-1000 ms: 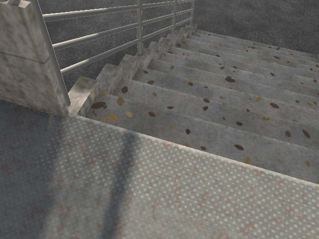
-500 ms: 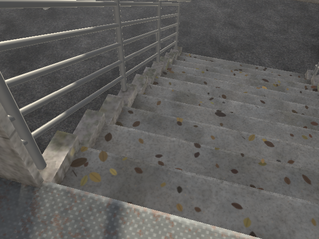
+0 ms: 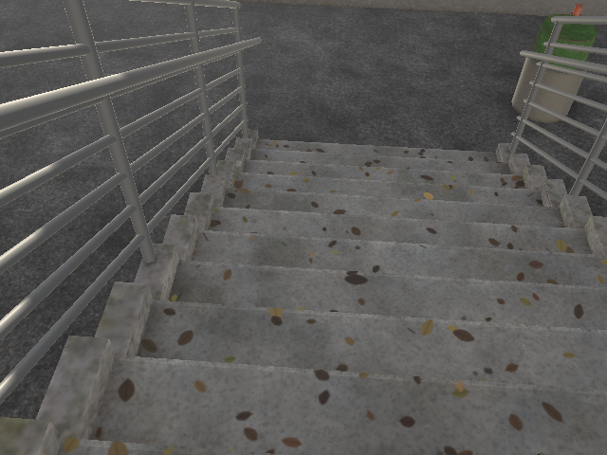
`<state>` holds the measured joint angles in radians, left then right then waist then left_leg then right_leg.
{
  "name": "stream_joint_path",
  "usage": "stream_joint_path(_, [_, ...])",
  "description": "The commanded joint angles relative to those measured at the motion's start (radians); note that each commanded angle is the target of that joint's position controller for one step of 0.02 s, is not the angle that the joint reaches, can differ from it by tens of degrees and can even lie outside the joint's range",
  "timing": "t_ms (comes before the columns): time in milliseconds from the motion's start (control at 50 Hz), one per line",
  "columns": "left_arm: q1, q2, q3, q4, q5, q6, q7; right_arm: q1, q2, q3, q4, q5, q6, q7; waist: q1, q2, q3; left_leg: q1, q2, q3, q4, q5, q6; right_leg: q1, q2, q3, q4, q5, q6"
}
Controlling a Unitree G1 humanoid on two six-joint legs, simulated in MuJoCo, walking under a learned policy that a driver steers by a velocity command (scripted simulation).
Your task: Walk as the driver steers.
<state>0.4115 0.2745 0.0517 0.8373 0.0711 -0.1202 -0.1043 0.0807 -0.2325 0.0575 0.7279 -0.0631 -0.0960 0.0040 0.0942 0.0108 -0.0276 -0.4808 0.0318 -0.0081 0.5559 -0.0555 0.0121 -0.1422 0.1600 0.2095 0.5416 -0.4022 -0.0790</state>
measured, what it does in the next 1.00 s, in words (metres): goes down: right foot 0.17 m lower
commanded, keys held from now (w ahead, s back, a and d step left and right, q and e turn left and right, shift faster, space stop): w+e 0.16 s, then w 0.48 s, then w+q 0.36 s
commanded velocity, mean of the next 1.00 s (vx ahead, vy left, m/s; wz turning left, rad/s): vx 0.50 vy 0.00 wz -0.12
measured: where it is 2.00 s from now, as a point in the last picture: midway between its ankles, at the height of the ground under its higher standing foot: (359, 351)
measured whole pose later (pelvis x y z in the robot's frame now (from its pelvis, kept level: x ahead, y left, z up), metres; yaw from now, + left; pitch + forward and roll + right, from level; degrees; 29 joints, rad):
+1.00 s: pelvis +0.47 -0.15 -0.19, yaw -3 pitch +1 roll -3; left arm 0.60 0.11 -0.06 1.09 0.13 -0.12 -0.01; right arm 0.17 -0.21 0.01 0.91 -0.09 -0.08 0.09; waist 0.07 0.05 -0.02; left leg -0.82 0.12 -0.11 0.81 0.45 0.06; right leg -0.17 0.04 -0.25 0.65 -0.51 -0.07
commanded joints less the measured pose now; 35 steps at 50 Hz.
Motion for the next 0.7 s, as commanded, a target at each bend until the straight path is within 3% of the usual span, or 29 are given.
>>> stream_joint_path(20, [-0.017,-0.042,-0.021,-0.124,0.001,-0.036,0.002,0.558,-0.29,-0.095,0.095,0.006,-0.038,-0.028,-0.222,0.237,-0.285,0.894,0.308,-0.352,-0.015,0.46,0.358,-0.509,0.029,-0.001,0.54,-0.042,0.034])
stream_joint_path(40, [0.1,-0.037,-0.022,-0.119,-0.008,-0.042,0.006,0.502,-0.264,-0.082,0.059,-0.003,-0.022,0.004,-0.176,0.292,-0.358,0.955,0.477,-0.733,-0.164,0.253,0.501,-0.752,0.009,-0.017,0.808,-0.274,0.055])
stream_joint_path(60, [0.008,0.092,0.008,-0.097,-0.001,-0.03,0.021,0.384,-0.207,-0.087,0.045,-0.003,-0.022,0.009,-0.177,0.096,-0.079,0.701,0.438,-0.665,-0.222,-0.044,0.402,-0.85,-0.088,-0.018,0.929,-0.146,0.056])
stream_joint_path(80, [-0.037,0.106,0.005,-0.091,0.005,-0.01,0.053,0.266,-0.126,-0.063,0.018,0.017,-0.017,0.01,-0.148,0.048,-0.031,0.518,0.375,-0.486,-0.257,-0.225,0.318,-0.786,-0.159,-0.056,0.919,-0.029,0.054])
stream_joint_path(100, [-0.05,0.091,0.0,-0.085,0.019,0.008,0.07,0.203,-0.043,-0.036,0.001,0.027,-0.015,-0.005,-0.125,0.032,-0.047,0.425,0.323,-0.394,-0.309,-0.24,0.278,-0.695,-0.215,-0.054,0.842,0.044,0.068])
stream_joint_path(120, [-0.087,0.041,-0.019,-0.093,0.04,0.016,0.071,0.182,-0.012,-0.026,0.008,0.027,-0.022,-0.018,-0.103,0.036,-0.022,0.358,0.278,-0.306,-0.348,-0.166,0.247,-0.632,-0.257,-0.06,0.777,0.087,0.079])
stream_joint_path(160, [-0.118,0.017,-0.03,-0.085,0.025,0.029,0.04,0.198,-0.038,-0.045,0.026,0.009,-0.028,-0.047,-0.121,0.02,-0.01,0.341,0.219,-0.159,-0.369,-0.112,0.223,-0.607,-0.268,-0.098,0.703,0.083,0.109])
stream_joint_path(200, [-0.143,0.02,-0.031,-0.081,0.009,0.027,0.014,0.324,-0.068,-0.06,0.088,-0.019,-0.032,-0.038,-0.16,0.03,0.023,0.346,0.196,-0.063,-0.37,-0.011,0.235,-0.638,-0.272,-0.135,0.575,0.189,0.114])
stream_joint_path(240, [-0.173,0.012,-0.035,-0.095,0.011,0.036,0.001,0.389,-0.101,-0.077,0.132,-0.036,-0.024,-0.016,-0.172,0.034,0.029,0.322,0.197,-0.004,-0.343,0.085,0.251,-0.619,-0.272,-0.186,0.478,0.272,0.102])
stream_joint_path(260, [-0.118,-0.001,-0.042,-0.079,0.031,0.039,-0.01,0.412,-0.091,-0.075,0.14,-0.06,-0.019,-0.011,-0.152,0.046,0.02,0.257,0.191,0.009,-0.281,0.105,0.25,-0.555,-0.265,-0.185,0.575,0.366,0.072])
stream_joint_path(300, [-0.124,0.021,-0.037,-0.092,0.033,0.039,-0.01,0.373,-0.067,-0.066,0.139,-0.053,-0.018,0.003,-0.132,0.043,0.034,0.225,0.212,0.007,-0.245,0.053,0.264,-0.581,-0.271,-0.172,0.556,0.421,0.045])
stream_joint_path(320, [-0.2,0.021,-0.047,-0.121,0.035,0.038,0.007,0.417,-0.017,-0.048,0.182,-0.053,-0.023,-0.009,-0.152,0.058,0.047,0.408,0.254,-0.085,-0.195,-0.012,0.255,-0.784,-0.326,-0.046,0.451,0.559,0.044])
stream_joint_path(340, [-0.258,0.021,-0.044,-0.133,0.045,0.034,0.025,0.505,-0.011,-0.042,0.197,-0.028,-0.027,-0.024,-0.209,0.049,0.041,0.577,0.256,-0.087,-0.157,-0.055,0.255,-0.918,-0.313,-0.065,0.314,0.656,0.055])
stream_joint_path(360, [-0.306,-0.001,-0.051,-0.137,0.041,0.037,0.038,0.587,-0.003,-0.037,0.227,-0.032,-0.027,-0.036,-0.247,0.053,0.044,0.635,0.259,-0.111,-0.115,-0.094,0.248,-0.962,-0.315,-0.076,0.253,0.69,0.068])
stream_joint_path(380, [-0.492,0.062,0.006,-0.186,-0.078,0.073,0.076,0.602,-0.184,-0.115,0.238,0.079,-0.02,-0.029,-0.252,0.036,0.108,0.528,0.284,-0.136,-0.102,-0.014,0.207,-0.866,-0.237,-0.12,0.294,0.608,0.051])
stream_joint_path(400, [-0.489,0.069,0.005,-0.197,-0.09,0.087,0.084,0.552,-0.187,-0.117,0.226,0.08,-0.019,-0.035,-0.2,0.021,0.121,0.451,0.287,-0.111,-0.056,-0.08,0.171,-0.785,-0.26,-0.065,0.203,0.719,0.049])
stream_joint_path(420, [-0.301,-0.043,-0.071,-0.113,0.054,0.073,0.054,0.515,0.036,-0.026,0.2,-0.057,-0.035,-0.022,-0.207,0.068,0.081,0.392,0.197,0.005,-0.029,-0.244,0.168,-0.731,-0.341,-0.119,0.038,0.918,0.038])
stream_joint_path(440, [-0.456,0.019,0.001,-0.156,-0.088,0.099,0.058,0.507,-0.092,-0.088,0.219,0.072,-0.029,-0.027,-0.194,0.021,0.141,0.146,0.211,-0.013,-0.055,-0.308,0.126,-0.426,-0.23,-0.23,0.096,0.962,0.037])
stream_joint_path(460, [-0.439,0.02,0.001,-0.147,-0.097,0.121,0.055,0.47,-0.11,-0.088,0.211,0.085,-0.019,-0.023,-0.178,0.016,0.153,0.053,0.195,0.019,-0.011,-0.328,0.101,-0.33,-0.221,-0.204,0.095,0.965,0.041])
stream_joint_path(520, [-0.479,-0.008,-0.006,-0.131,-0.097,0.135,0.059,0.522,-0.093,-0.098,0.228,0.043,0.012,-0.036,-0.237,0.063,0.199,0.191,0.177,0.044,0.132,-0.33,0.079,-0.325,-0.233,-0.213,-0.064,0.912,0.04])
stream_joint_path(540, [-0.43,0.002,-0.002,-0.101,-0.087,0.125,0.071,0.548,-0.082,-0.102,0.234,0.026,0.03,-0.049,-0.238,0.048,0.193,0.28,0.169,0.045,0.232,-0.312,0.081,-0.311,-0.261,-0.194,-0.166,0.937,0.036])
stream_joint_path(560, [-0.231,-0.004,-0.029,-0.025,0.125,0.106,0.051,0.638,-0.043,-0.055,0.318,-0.06,0.019,-0.003,-0.171,-0.011,0.232,0.342,0.285,-0.081,0.298,-0.466,0.048,-0.33,-0.371,-0.138,-0.292,0.938,0.014])
stream_joint_path(580, [-0.17,0.018,0.003,-0.015,0.114,0.1,0.056,0.607,-0.095,-0.077,0.324,-0.047,0.025,0.026,-0.127,-0.004,0.205,0.319,0.285,-0.068,0.329,-0.354,0.072,-0.189,-0.311,-0.216,-0.265,0.836,0.013])
stream_joint_path(600, [-0.013,0.106,0.041,0.05,0.057,0.084,0.065,0.57,-0.131,-0.084,0.329,-0.066,0.034,0.055,-0.064,-0.072,0.136,0.2,0.226,0.005,0.51,-0.315,0.038,0.1,-0.262,-0.27,-0.26,0.907,0.009])
stream_joint_path(620, [0.164,0.188,0.089,0.106,0.045,0.081,0.068,0.599,-0.133,-0.08,0.359,-0.088,0.046,0.085,0.026,-0.186,0.02,0.063,0.111,0.062,0.879,-0.432,-0.036,0.402,-0.278,-0.25,-0.21,0.86,-0.029])
stream_joint_path(640, [0.275,0.234,0.074,0.106,0.01,0.084,0.032,0.915,0.094,-0.036,0.399,-0.073,0.042,0.127,-0.093,-0.345,-0.448,-0.121,-0.004,-0.026,1.291,-0.731,-0.037,0.913,-0.395,-0.132,0.248,1.204,-0.205])
stream_joint_path(660, [0.331,0.218,0.073,0.127,0.041,0.085,0.02,0.751,-0.023,-0.062,0.356,-0.016,0.023,0.14,0.009,-0.261,-0.351,-0.319,-0.039,-0.037,1.519,-0.748,-0.048,0.837,-0.444,-0.059,0.233,1.289,-0.208])
stream_joint_path(680, [0.292,0.156,0.053,0.129,0.041,0.077,0.014,0.5,-0.085,-0.069,0.242,0.022,-0.004,0.128,0.057,-0.162,-0.163,-0.494,-0.024,-0.035,1.494,-0.684,-0.013,0.636,-0.494,-0.027,0.105,1.005,-0.194])
stream_joint_path(700, [0.141,0.221,0.058,0.113,-0.003,0.057,0.006,0.401,-0.087,-0.067,0.156,0.036,-0.031,0.094,-0.011,-0.174,0.022,-0.659,0.036,-0.053,1.453,-0.524,-0.006,0.326,-0.588,0.211,-0.063,0.406,-0.261])
Velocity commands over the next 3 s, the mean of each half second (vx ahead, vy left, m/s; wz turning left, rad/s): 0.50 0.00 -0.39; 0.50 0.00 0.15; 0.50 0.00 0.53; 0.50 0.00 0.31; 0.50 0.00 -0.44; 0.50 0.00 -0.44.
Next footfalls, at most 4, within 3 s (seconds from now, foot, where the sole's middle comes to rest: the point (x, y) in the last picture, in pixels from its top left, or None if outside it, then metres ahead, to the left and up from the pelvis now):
0.60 right None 0.42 -0.22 -0.93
1.26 left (336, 418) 0.75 0.00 -1.10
1.68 right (395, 358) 1.06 -0.19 -1.28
2.14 left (323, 330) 1.14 0.06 -1.28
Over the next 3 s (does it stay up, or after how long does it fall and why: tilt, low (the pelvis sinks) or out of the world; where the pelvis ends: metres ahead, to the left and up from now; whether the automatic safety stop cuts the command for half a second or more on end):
stays up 1.56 -0.01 -0.81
